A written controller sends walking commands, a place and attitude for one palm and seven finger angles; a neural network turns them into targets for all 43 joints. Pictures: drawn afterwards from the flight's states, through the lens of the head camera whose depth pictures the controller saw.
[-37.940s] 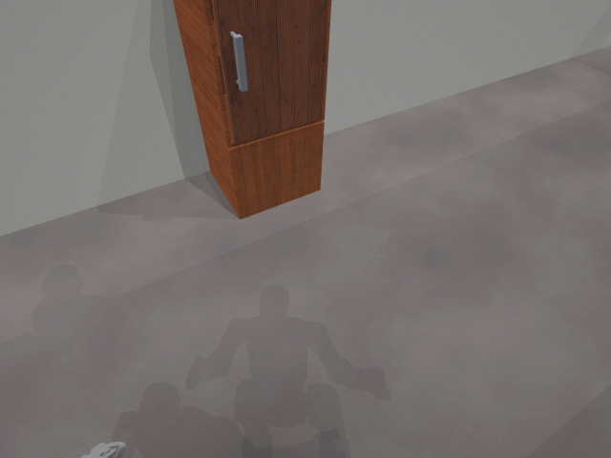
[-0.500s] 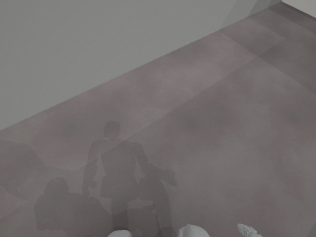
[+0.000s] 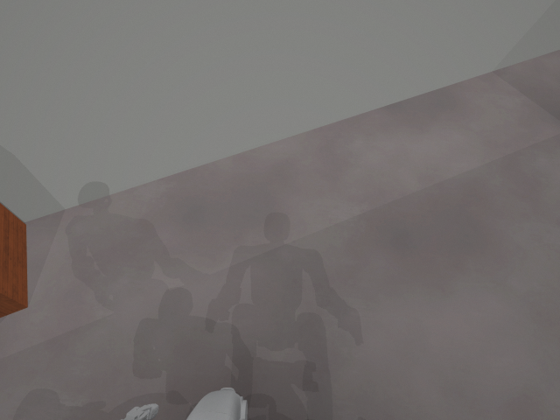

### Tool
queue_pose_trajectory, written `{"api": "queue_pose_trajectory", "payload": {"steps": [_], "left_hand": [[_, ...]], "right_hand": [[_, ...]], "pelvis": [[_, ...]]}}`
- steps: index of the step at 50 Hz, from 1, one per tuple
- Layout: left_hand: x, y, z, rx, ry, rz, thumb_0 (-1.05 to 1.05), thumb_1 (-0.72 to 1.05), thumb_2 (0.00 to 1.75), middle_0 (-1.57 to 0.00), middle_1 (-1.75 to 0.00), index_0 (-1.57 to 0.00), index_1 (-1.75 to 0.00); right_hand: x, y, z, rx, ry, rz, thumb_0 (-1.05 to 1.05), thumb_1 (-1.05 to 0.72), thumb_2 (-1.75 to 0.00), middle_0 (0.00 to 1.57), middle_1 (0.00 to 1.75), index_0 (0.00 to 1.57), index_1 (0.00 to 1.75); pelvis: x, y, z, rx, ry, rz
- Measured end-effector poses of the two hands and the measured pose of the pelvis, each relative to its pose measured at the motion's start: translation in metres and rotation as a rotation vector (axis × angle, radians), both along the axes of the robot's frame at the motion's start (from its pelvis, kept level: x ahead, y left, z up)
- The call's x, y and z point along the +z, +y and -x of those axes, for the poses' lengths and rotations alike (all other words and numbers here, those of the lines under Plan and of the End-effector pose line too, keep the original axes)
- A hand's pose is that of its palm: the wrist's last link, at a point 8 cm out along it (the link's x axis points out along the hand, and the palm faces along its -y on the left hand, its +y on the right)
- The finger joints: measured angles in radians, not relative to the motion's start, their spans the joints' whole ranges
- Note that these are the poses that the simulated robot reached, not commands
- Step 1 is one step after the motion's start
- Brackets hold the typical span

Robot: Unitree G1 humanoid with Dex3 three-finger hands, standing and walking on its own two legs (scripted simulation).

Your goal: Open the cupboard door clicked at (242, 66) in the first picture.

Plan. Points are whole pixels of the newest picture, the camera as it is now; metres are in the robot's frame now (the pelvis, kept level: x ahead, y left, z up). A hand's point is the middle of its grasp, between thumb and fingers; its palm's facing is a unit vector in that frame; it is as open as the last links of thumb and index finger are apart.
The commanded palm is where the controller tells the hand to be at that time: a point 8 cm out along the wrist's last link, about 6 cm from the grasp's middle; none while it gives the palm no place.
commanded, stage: turn to face it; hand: left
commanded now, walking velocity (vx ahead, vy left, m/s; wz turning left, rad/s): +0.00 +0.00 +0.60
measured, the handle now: out of the picture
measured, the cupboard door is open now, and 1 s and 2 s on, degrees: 40 40 40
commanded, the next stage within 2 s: take the last steps up to it in 1.66 s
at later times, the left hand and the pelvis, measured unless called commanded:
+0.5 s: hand out of the picture +0.06 +0.24 -0.16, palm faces +0.28 -0.92 -0.27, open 7.4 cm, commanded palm none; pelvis +0.01 +0.00 +0.00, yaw +17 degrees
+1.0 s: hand out of the picture -0.06 +0.18 -0.20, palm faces +0.59 -0.77 -0.23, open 7.4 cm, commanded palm none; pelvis +0.03 -0.01 -0.02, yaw +36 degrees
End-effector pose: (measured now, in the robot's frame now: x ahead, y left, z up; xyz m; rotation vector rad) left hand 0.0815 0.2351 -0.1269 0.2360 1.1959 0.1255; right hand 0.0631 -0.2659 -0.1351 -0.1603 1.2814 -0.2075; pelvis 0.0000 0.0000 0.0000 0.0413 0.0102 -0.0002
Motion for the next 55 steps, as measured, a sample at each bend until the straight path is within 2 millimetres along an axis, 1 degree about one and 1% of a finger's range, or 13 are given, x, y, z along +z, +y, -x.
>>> {"api": "queue_pose_trajectory", "payload": {"steps": [4, 7, 9, 15, 20, 25, 29, 32, 37, 42, 49, 52, 55], "left_hand": [[-0.015, 0.010, 0.031, 0.081, 0.041, 0.031, 0.01, 0.90, 0.90, -0.20, -0.30, -0.20, -0.30], [-0.034, 0.027, 0.054, 0.145, 0.074, 0.047, 0.01, 0.90, 0.90, -0.20, -0.30, -0.20, -0.30], [-0.041, 0.038, 0.065, 0.181, 0.104, 0.042, 0.01, 0.90, 0.90, -0.20, -0.30, -0.20, -0.30], [-0.027, 0.059, 0.063, 0.248, 0.064, 0.019, 0.01, 0.91, 0.90, -0.20, -0.30, -0.20, -0.30], [-0.010, 0.063, 0.053, 0.283, -0.006, -0.004, 0.01, 0.91, 0.90, -0.20, -0.30, -0.19, -0.30], [-0.001, 0.051, 0.043, 0.309, -0.046, -0.031, 0.01, 0.91, 0.90, -0.19, -0.30, -0.19, -0.30], [0.001, 0.033, 0.040, 0.337, -0.087, -0.062, 0.01, 0.91, 0.90, -0.20, -0.30, -0.19, -0.30], [0.006, 0.015, 0.051, 0.370, -0.073, -0.068, 0.01, 0.91, 0.90, -0.20, -0.30, -0.20, -0.30], [0.006, -0.013, 0.075, 0.452, -0.019, -0.027, 0.01, 0.90, 0.90, -0.20, -0.30, -0.20, -0.30], [-0.004, -0.030, 0.108, 0.551, 0.024, 0.016, 0.01, 0.91, 0.90, -0.20, -0.30, -0.20, -0.30], [-0.037, -0.023, 0.172, 0.692, 0.105, 0.057, 0.01, 0.91, 0.90, -0.20, -0.30, -0.20, -0.30], [-0.038, -0.012, 0.185, 0.738, 0.125, 0.045, 0.01, 0.91, 0.90, -0.20, -0.30, -0.20, -0.30], [-0.029, 0.000, 0.183, 0.768, 0.084, 0.026, 0.01, 0.91, 0.90, -0.20, -0.30, -0.20, -0.30]], "right_hand": [[0.005, 0.014, -0.040, 0.098, -0.042, 0.020, 0.01, -0.91, -0.90, 0.19, 0.30, 0.20, 0.30], [0.005, 0.028, -0.071, 0.169, -0.109, 0.048, 0.01, -0.90, -0.90, 0.19, 0.30, 0.20, 0.30], [0.008, 0.038, -0.084, 0.206, -0.144, 0.062, 0.01, -0.90, -0.90, 0.19, 0.30, 0.20, 0.30], [0.020, 0.053, -0.088, 0.279, -0.128, 0.076, 0.01, -0.90, -0.90, 0.20, 0.30, 0.20, 0.30], [0.019, 0.054, -0.085, 0.312, -0.083, 0.054, 0.01, -0.90, -0.90, 0.20, 0.30, 0.20, 0.30], [0.009, 0.041, -0.084, 0.331, -0.039, 0.029, 0.01, -0.90, -0.90, 0.20, 0.30, 0.20, 0.30], [-0.009, 0.023, -0.091, 0.345, -0.008, 0.005, 0.01, -0.90, -0.90, 0.20, 0.30, 0.20, 0.30], [-0.014, 0.015, -0.103, 0.370, 0.013, 0.000, 0.01, -0.90, -0.90, 0.20, 0.30, 0.20, 0.30], [-0.006, 0.016, -0.129, 0.433, 0.022, -0.003, 0.01, -0.90, -0.90, 0.20, 0.30, 0.20, 0.30], [0.002, 0.040, -0.164, 0.539, -0.001, 0.005, 0.01, -0.90, -0.90, 0.19, 0.30, 0.20, 0.30], [0.005, 0.108, -0.218, 0.710, -0.153, 0.018, 0.01, -0.90, -0.90, 0.19, 0.30, 0.20, 0.30], [0.012, 0.126, -0.223, 0.760, -0.191, 0.020, 0.01, -0.90, -0.90, 0.20, 0.30, 0.20, 0.30], [0.018, 0.134, -0.220, 0.795, -0.185, 0.028, 0.01, -0.90, -0.90, 0.20, 0.30, 0.20, 0.30]], "pelvis": [[-0.005, 0.007, -0.002, 0.054, -0.006, 0.009], [-0.018, 0.017, -0.005, 0.094, -0.006, 0.028], [-0.021, 0.021, -0.003, 0.116, -0.011, 0.029], [-0.008, 0.023, -0.001, 0.182, -0.007, 0.061], [-0.002, 0.017, -0.005, 0.235, 0.006, 0.072], [-0.002, 0.000, -0.011, 0.295, 0.017, 0.067], [-0.012, -0.019, -0.019, 0.349, 0.029, 0.042], [-0.010, -0.027, -0.021, 0.388, 0.014, 0.039], [-0.001, -0.032, -0.031, 0.460, 0.002, 0.012], [0.000, -0.031, -0.035, 0.527, -0.006, -0.001], [-0.021, -0.009, -0.032, 0.625, -0.016, 0.021], [-0.020, -0.006, -0.029, 0.652, -0.025, 0.026], [-0.013, -0.005, -0.027, 0.687, -0.027, 0.042]]}}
